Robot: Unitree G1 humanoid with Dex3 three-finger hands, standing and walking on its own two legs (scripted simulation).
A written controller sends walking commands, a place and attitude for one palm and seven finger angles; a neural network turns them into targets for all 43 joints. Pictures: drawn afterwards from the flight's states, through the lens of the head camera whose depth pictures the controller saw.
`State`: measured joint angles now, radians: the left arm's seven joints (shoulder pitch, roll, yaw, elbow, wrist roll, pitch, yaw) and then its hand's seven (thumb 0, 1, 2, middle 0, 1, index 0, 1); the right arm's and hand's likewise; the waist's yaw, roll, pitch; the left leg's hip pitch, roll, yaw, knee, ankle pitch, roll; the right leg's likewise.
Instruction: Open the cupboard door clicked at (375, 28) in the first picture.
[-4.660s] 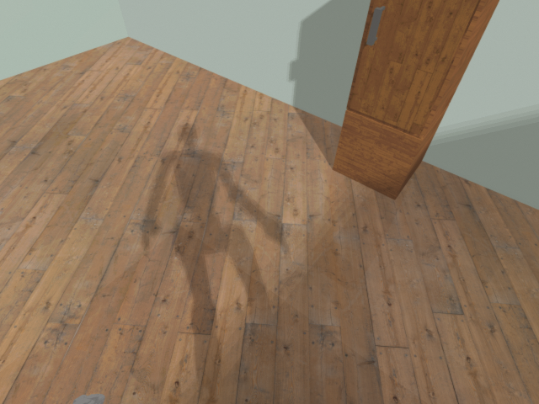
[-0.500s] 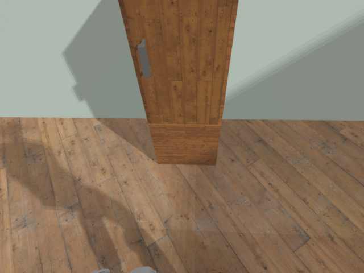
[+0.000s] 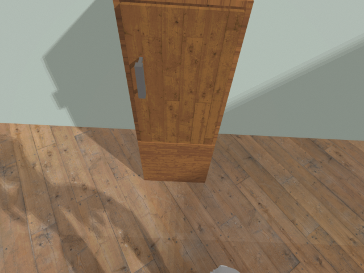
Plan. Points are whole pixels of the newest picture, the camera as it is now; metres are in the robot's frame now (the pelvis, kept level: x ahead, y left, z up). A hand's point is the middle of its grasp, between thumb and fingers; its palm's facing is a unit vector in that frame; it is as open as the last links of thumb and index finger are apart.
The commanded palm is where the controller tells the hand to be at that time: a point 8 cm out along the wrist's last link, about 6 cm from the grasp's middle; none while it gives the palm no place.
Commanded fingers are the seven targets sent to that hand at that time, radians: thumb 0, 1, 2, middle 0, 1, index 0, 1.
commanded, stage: take the last steps up to it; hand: left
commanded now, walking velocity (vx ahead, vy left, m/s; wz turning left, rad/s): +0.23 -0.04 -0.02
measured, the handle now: (141, 77) +0.68 +0.18 +0.03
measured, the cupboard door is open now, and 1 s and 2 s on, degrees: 0 0 0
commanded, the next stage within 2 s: come to a stop and stand still in 0.20 s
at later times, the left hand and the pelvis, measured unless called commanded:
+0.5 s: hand (133, 259) +0.18 +0.13 -0.19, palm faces +0.06 -0.98 -0.20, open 7.2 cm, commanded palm none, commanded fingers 0.00 0.90 0.90 -0.20 -0.30 -0.20 -0.30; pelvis +0.16 -0.04 -0.01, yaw +0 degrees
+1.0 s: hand (139, 269) +0.16 +0.11 -0.18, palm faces +0.04 -0.96 -0.28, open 7.4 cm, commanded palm none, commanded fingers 0.00 0.90 0.90 -0.20 -0.30 -0.20 -0.30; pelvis +0.11 -0.08 -0.03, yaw +0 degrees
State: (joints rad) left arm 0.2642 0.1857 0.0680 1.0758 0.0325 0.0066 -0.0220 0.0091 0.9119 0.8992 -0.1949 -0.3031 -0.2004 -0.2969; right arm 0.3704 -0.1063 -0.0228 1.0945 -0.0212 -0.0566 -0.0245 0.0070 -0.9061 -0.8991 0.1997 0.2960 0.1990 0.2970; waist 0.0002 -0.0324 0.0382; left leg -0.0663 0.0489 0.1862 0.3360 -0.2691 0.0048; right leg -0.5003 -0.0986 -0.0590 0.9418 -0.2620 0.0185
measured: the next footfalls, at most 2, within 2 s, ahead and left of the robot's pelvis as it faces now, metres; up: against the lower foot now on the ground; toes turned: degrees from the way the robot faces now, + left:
right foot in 0.16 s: +0.18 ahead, -0.15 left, +0.00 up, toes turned -9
left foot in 0.50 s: +0.26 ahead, +0.08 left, +0.00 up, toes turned +7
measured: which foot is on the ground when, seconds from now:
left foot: down 0.00-0.16, up 0.18-0.48, down 0.50-0.82, up 0.84-1.00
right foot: up 0.00-0.14, down 0.16-0.52, up 0.54-0.82, down 0.84-1.00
